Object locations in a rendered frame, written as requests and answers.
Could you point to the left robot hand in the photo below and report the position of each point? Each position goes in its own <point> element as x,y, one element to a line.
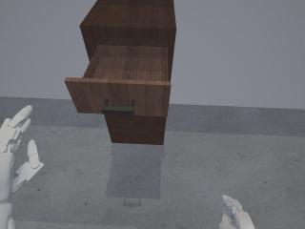
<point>10,140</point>

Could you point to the robot left forearm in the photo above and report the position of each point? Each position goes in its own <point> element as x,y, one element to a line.
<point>6,221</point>

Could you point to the drawer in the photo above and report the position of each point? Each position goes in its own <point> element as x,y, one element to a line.
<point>122,74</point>

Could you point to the cabinet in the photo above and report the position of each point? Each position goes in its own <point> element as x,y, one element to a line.
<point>133,23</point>

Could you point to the right robot hand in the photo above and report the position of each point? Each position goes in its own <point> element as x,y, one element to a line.
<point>240,220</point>

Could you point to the handle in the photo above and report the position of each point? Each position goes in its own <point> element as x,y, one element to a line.
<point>117,110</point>

